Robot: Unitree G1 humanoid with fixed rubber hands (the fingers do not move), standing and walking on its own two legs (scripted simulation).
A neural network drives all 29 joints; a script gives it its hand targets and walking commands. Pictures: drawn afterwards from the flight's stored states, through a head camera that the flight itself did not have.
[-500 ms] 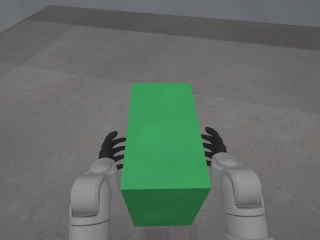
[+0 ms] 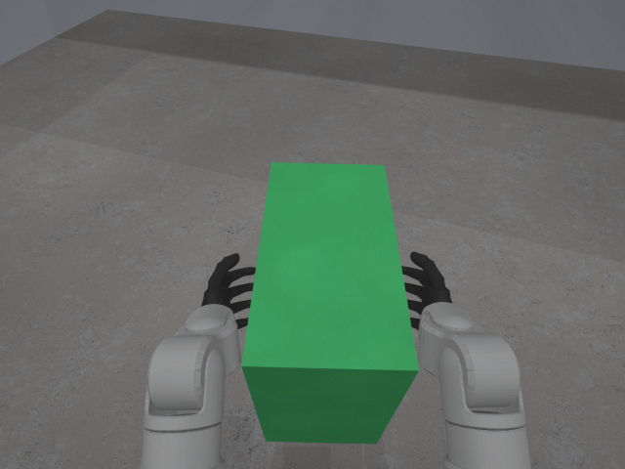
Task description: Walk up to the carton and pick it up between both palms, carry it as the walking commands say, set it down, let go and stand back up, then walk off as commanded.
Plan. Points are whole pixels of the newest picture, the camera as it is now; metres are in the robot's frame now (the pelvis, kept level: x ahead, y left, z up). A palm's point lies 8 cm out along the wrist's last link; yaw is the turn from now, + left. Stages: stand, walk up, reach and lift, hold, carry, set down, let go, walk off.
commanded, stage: carry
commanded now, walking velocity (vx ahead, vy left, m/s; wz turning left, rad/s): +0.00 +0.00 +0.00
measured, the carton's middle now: (324, 304) +0.34 -0.01 +0.01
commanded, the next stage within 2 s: none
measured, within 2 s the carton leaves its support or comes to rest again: neither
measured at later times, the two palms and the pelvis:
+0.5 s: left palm (255, 235) +0.42 +0.08 +0.08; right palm (433, 227) +0.41 -0.17 +0.08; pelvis +0.12 -0.03 +0.00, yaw -1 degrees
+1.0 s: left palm (275, 205) +0.49 +0.06 +0.07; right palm (433, 200) +0.48 -0.19 +0.07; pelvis +0.19 -0.06 +0.00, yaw -2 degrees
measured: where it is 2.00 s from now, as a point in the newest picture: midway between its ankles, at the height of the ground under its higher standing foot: outside the picture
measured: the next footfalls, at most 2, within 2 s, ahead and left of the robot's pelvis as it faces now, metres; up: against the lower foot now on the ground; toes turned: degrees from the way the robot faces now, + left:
left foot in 0.12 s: +0.10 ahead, +0.09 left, +0.00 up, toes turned +6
right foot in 0.28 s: +0.11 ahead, -0.10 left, +0.00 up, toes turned -9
